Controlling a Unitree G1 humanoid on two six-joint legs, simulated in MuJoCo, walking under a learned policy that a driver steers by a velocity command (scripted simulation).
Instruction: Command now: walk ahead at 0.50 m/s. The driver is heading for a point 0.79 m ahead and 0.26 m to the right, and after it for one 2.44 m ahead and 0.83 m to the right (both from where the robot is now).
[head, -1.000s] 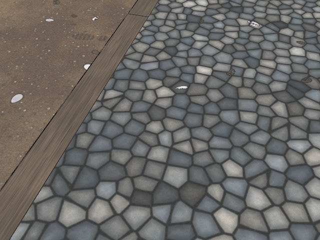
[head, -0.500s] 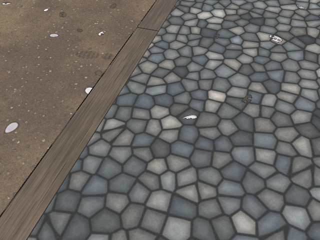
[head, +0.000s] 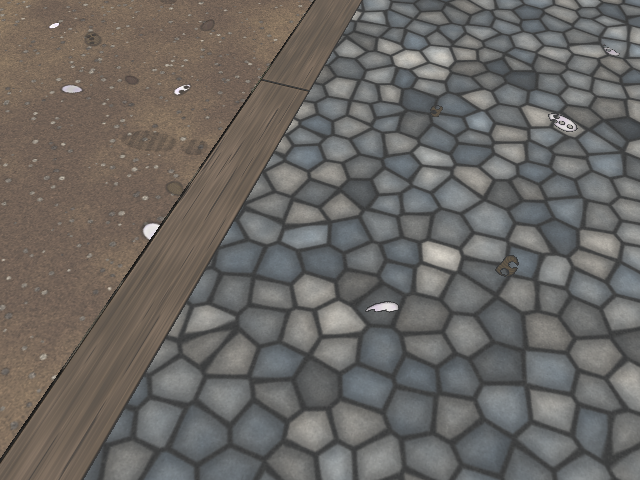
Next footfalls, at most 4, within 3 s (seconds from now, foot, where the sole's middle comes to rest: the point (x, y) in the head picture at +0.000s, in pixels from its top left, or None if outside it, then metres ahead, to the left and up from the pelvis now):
0.42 right None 0.41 -0.15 -0.77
0.96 left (287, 373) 0.71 0.08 -0.77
1.44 right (403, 370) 0.72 -0.18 -0.77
1.86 left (306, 336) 0.81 0.04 -0.77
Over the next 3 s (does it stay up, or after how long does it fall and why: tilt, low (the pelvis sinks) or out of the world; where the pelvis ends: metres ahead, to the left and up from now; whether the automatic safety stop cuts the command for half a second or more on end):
stays up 1.08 -0.28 0.01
